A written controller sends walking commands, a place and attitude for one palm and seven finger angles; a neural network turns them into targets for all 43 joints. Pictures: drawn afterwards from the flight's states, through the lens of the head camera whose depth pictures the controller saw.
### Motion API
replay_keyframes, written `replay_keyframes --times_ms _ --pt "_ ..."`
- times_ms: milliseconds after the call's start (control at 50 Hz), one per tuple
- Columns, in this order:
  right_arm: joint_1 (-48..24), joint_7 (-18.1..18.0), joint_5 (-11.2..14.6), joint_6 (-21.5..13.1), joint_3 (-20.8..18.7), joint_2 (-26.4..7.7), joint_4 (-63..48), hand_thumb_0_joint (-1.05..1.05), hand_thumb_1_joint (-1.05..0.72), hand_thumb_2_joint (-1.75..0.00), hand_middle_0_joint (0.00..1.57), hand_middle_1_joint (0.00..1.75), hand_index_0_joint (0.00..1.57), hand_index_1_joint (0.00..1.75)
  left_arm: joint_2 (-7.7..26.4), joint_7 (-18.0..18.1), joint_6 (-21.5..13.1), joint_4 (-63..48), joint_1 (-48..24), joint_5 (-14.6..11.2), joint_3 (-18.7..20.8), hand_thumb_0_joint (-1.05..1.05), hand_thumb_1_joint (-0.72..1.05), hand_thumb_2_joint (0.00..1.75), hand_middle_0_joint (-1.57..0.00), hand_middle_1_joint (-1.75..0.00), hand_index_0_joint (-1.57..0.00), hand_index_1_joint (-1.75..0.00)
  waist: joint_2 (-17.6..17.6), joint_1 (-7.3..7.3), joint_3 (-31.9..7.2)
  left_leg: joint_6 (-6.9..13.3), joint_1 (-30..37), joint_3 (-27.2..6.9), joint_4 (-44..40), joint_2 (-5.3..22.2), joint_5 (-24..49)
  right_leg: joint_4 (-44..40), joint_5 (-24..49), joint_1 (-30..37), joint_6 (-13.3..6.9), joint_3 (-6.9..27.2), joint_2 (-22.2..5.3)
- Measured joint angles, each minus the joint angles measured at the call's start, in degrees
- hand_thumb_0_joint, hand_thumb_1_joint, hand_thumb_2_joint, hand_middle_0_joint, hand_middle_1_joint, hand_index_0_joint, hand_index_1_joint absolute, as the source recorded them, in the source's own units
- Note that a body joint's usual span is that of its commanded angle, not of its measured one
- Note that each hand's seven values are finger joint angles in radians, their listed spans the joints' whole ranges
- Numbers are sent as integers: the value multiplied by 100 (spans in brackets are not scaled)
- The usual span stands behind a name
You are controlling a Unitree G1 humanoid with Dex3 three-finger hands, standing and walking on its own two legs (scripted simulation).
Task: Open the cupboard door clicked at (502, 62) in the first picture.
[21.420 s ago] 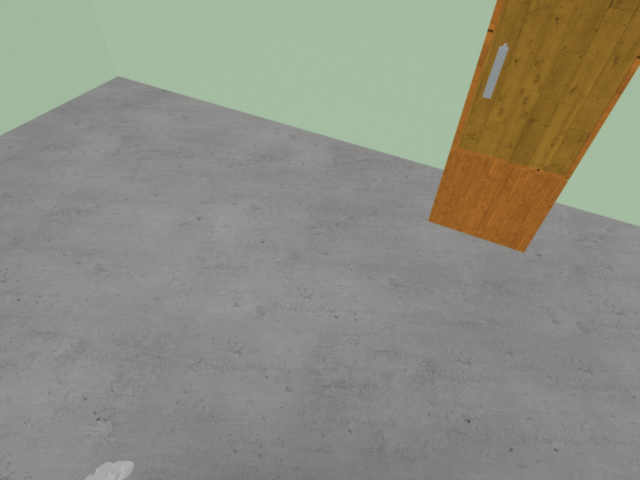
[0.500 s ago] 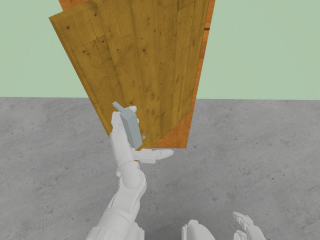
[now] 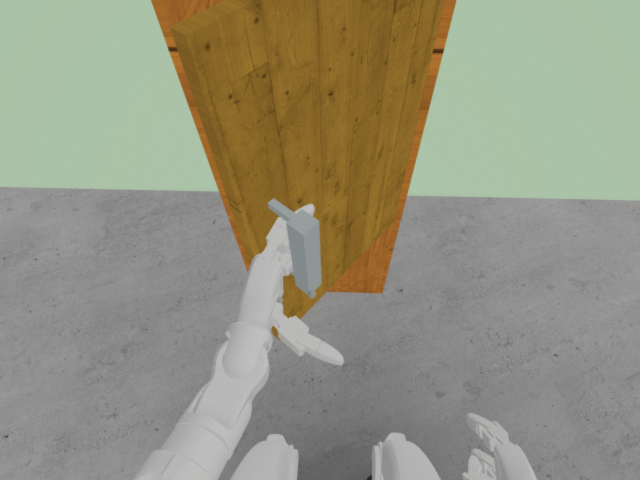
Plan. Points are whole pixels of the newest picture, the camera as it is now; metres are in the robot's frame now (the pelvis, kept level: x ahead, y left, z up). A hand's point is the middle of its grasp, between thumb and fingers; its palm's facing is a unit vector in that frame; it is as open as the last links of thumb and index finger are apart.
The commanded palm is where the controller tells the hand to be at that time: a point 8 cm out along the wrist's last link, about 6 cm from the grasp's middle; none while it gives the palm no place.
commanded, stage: slide the hand sideways off the handle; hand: left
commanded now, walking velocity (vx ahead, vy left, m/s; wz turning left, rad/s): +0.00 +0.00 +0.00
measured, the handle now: (293, 248) +0.39 +0.05 +0.04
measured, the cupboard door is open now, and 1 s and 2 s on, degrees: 51 51 51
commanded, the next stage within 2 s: draw the hand back to the body in 0.98 s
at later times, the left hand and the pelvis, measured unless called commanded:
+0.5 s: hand (294, 317) +0.30 +0.04 +0.04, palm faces -0.10 -1.00 +0.00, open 16.2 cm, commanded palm +0.28 +0.11 +0.04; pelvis +0.01 -0.01 +0.00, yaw -1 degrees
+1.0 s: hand (248, 354) +0.26 +0.09 +0.04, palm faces -0.04 -1.00 -0.03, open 16.2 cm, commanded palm +0.23 +0.15 +0.04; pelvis +0.03 -0.03 -0.01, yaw +0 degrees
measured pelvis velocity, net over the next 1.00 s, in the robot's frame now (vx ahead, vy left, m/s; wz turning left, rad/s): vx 0.03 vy -0.03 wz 0.01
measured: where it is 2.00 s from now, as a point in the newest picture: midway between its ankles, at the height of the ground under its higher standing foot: outside the picture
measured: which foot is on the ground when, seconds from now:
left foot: down 0.00-1.00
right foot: down 0.00-1.00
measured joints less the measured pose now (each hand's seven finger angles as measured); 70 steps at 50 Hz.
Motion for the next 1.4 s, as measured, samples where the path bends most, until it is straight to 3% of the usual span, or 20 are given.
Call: replay_keyframes --times_ms 40,80,160,260,320,440,700,1000,1120,1240,1400 --pt "17 -21 75 -16 9 -54 -44 1 -91 -90 20 30 20 30 -129 -119 151 23 -30 -312 69 -2 -50 30 -22 -36 -15 -38 19 -8 39 22 71 40 -73 -9 34 -67 44 57 26 40 -7" --pt "51 -2 95 -31 11 -75 -98 2 -91 -90 20 30 20 30 -322 -60 239 14 -12 -447 149 -2 -50 30 -20 -34 -15 -35 -7 -14 28 42 100 94 -148 -22 70 -111 78 58 45 94 -17" --pt "130 120 22 -45 -6 -57 -233 2 -91 -90 20 30 20 30 -501 208 146 -142 188 -178 211 -1 -50 30 -16 -32 -18 -34 -111 -29 -82 58 14 178 -145 -24 65 -49 68 -85 59 180 -18" --pt "114 222 -27 46 -25 -15 -340 2 -91 -90 20 30 20 30 -391 272 -76 -503 533 152 190 -1 -50 30 -15 -30 -17 -32 -192 -17 -104 41 -100 203 38 18 -53 141 -33 -224 34 205 21" --pt "78 201 -4 123 -19 -11 -384 2 -91 -90 20 30 20 30 -261 159 -11 -764 791 156 180 -1 -50 30 -16 -31 -17 -32 -174 19 -85 28 -78 196 68 37 -97 167 -71 -204 20 198 41" --pt "41 107 80 136 10 -1 -497 2 -91 -90 20 30 20 30 -121 -76 191 -1366 1417 -96 179 -2 -50 30 -18 -31 -17 -31 -111 92 -68 -5 107 158 -53 42 -107 64 -104 -16 -1 163 50" --pt "-124 -7 115 -13 17 -31 -726 2 -91 -90 20 30 20 30 145 -681 220 -2222 2305 -237 406 -1 -50 30 -18 -31 -17 -31 -153 187 -103 -124 65 1 62 56 -241 213 -308 -29 -113 12 60" --pt "9 -141 174 -185 0 -68 -774 2 -91 -90 20 30 20 30 431 -1299 184 -3000 3394 -733 1081 -1 -50 30 -16 -30 -17 -31 -138 173 -181 -212 -47 -105 217 97 -357 358 -445 -115 -181 -89 98" --pt "30 -182 176 -342 -27 -146 -785 2 -91 -90 20 30 20 30 492 -1548 114 -3311 3530 -858 1008 -1 -50 30 -15 -30 -16 -31 -84 159 -206 -187 -256 -146 455 92 -423 524 -483 -278 -164 -129 88" --pt "126 -233 253 -274 -10 -79 -917 2 -91 -90 20 30 20 30 665 -1464 537 -3906 3714 -822 1008 -2 -50 30 -15 -30 -16 -31 -43 165 -162 -150 -11 -81 358 106 -401 413 -426 -52 -126 -63 107" --pt "372 -329 347 -291 196 -66 -1027 2 -91 -90 20 30 20 30 800 -1410 967 -4252 4042 -1054 1421 -1 -50 30 -15 -30 -15 -30 28 139 -174 -92 723 -82 -292 94 -160 -292 -169 720 -57 -60 120"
